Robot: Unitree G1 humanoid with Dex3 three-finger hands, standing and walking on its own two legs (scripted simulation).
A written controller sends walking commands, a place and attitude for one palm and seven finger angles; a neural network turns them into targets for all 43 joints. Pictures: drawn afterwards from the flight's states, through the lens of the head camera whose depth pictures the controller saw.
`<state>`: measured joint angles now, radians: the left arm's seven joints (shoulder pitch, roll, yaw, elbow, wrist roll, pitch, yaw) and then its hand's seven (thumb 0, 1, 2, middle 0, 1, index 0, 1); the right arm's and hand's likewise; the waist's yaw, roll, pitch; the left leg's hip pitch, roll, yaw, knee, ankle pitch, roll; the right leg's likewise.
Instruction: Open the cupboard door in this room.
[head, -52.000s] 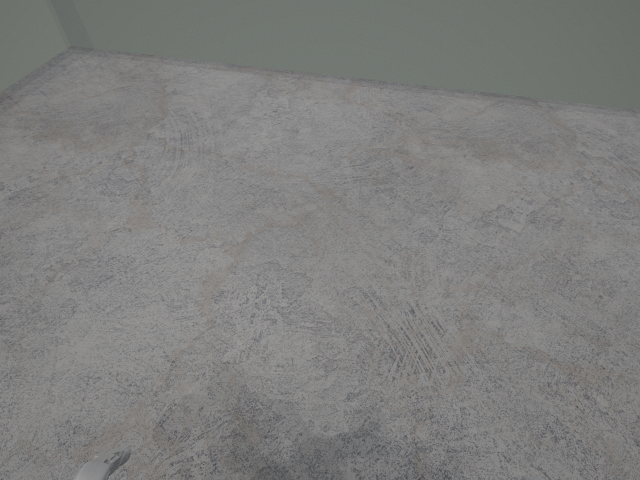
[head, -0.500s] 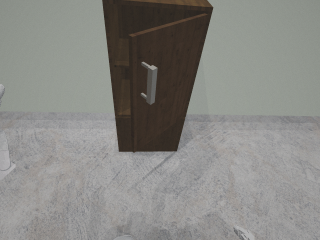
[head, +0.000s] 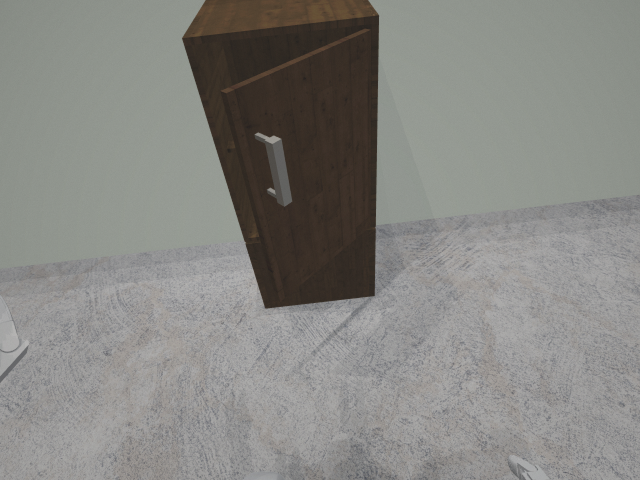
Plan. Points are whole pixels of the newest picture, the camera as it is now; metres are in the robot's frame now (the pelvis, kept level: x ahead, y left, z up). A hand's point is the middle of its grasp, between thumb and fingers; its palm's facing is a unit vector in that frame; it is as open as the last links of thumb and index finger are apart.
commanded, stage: stop stepping back and stand still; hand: left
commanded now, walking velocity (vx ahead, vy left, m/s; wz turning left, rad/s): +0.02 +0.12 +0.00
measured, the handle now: (272, 169) +0.68 +0.15 +0.05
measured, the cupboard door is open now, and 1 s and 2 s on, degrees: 42 42 42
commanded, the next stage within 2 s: let the arm hang, fingers relaxed in 0.22 s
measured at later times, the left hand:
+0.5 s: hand (133, 457) +0.18 +0.28 -0.07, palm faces +0.08 -0.91 -0.42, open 7.4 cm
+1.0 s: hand out of the picture -0.06 +0.27 -0.17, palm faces +0.03 -0.96 -0.26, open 7.3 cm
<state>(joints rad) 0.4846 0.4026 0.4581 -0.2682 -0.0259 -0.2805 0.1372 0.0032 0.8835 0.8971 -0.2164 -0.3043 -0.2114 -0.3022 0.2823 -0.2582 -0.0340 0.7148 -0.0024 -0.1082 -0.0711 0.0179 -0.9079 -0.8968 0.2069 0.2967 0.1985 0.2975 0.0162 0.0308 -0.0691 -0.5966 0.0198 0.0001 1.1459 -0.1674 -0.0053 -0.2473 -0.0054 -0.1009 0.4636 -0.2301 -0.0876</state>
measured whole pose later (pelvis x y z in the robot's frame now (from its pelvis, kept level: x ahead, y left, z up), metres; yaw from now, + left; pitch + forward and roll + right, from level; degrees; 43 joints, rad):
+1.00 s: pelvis -0.02 +0.07 +0.00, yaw +1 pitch -2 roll +0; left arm 0.31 0.20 0.01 1.16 0.01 0.01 0.03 0.00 0.92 0.90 -0.20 -0.30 -0.19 -0.30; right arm 0.31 -0.16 0.02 1.12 -0.02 0.01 -0.03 0.01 -0.91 -0.90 0.21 0.30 0.20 0.30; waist 0.00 0.03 0.07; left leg -0.14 -0.07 0.04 0.37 -0.21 0.08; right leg -0.21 -0.02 -0.10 0.40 -0.16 -0.02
